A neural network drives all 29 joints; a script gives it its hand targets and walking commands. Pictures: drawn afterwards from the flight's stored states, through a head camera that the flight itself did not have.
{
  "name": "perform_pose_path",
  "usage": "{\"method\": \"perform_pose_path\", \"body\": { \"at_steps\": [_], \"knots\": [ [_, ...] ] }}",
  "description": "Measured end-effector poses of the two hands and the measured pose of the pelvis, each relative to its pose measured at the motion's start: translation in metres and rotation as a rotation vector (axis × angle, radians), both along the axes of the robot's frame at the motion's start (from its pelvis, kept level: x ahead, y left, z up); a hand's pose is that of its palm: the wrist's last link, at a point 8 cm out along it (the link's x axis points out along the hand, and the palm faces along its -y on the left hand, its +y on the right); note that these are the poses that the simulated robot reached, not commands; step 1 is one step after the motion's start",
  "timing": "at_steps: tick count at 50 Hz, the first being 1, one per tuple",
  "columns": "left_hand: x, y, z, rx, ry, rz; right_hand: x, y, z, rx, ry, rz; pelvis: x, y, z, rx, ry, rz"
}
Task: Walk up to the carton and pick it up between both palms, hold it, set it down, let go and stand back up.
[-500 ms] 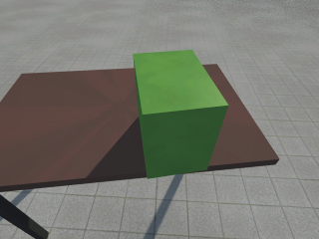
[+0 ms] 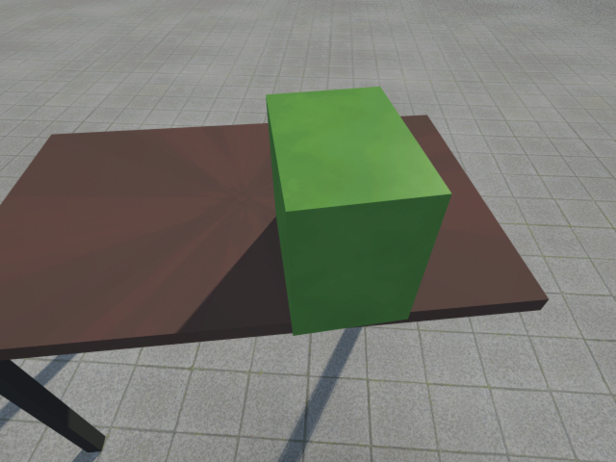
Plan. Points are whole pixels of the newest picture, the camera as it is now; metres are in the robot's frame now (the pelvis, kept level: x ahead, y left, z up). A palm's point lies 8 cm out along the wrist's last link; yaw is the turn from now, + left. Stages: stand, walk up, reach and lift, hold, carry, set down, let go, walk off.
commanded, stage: stand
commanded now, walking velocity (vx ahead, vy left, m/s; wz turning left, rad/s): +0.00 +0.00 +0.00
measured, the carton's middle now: (337, 208) +0.51 -0.02 +0.04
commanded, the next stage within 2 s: none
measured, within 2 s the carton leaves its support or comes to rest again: neither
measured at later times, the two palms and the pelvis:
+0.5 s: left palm out of the picture +0.05 +0.28 -0.12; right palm out of the picture +0.07 -0.30 -0.11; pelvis +0.01 -0.01 +0.00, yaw +0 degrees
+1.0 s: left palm out of the picture +0.07 +0.28 -0.12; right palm out of the picture +0.07 -0.31 -0.11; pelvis +0.03 -0.01 +0.00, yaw +0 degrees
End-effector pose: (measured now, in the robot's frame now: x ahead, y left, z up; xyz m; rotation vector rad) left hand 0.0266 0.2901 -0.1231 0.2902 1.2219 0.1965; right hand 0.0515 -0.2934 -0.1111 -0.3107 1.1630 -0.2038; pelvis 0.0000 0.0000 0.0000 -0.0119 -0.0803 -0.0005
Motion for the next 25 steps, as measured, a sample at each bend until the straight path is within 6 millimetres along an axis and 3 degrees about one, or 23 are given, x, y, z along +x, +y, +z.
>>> {"method": "perform_pose_path", "body": {
  "at_steps": [11, 25],
  "knots": [
    [0.017, -0.003, 0.003, 0.004, -0.035, -0.001, 0.012, -0.004, 0.002, -0.002, -0.02, 0.001, 0.003, -0.003, 0.001, 0.004, 0.001, 0.0],
    [0.025, -0.007, 0.003, 0.006, -0.017, 0.003, 0.016, -0.009, 0.001, -0.004, 0.002, -0.007, 0.01, -0.007, 0.002, 0.005, 0.008, -0.001]
  ]
}}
